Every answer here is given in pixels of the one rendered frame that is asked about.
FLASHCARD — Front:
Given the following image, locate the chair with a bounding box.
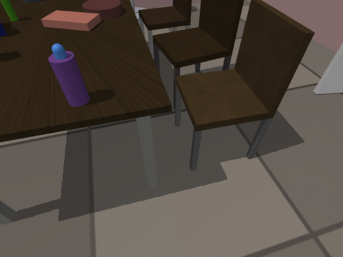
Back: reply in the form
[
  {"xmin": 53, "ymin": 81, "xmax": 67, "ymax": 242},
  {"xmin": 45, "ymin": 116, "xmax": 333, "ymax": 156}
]
[
  {"xmin": 153, "ymin": 0, "xmax": 244, "ymax": 109},
  {"xmin": 175, "ymin": 0, "xmax": 315, "ymax": 171},
  {"xmin": 138, "ymin": 0, "xmax": 192, "ymax": 60}
]

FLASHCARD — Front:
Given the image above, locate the coat stand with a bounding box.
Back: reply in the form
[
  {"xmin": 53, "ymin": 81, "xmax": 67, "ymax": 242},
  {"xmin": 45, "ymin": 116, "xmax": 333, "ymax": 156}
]
[{"xmin": 131, "ymin": 0, "xmax": 146, "ymax": 21}]

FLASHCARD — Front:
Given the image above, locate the table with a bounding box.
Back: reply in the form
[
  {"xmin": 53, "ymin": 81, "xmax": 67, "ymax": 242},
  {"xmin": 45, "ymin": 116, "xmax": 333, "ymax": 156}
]
[{"xmin": 0, "ymin": 0, "xmax": 172, "ymax": 225}]

